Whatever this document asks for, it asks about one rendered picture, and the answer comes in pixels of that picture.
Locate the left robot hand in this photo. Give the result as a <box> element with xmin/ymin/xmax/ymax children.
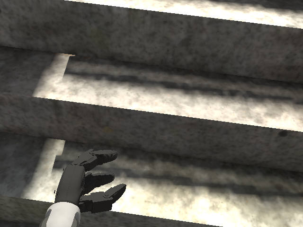
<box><xmin>54</xmin><ymin>148</ymin><xmax>127</xmax><ymax>214</ymax></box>

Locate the left robot forearm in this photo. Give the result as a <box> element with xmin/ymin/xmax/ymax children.
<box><xmin>39</xmin><ymin>201</ymin><xmax>80</xmax><ymax>227</ymax></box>

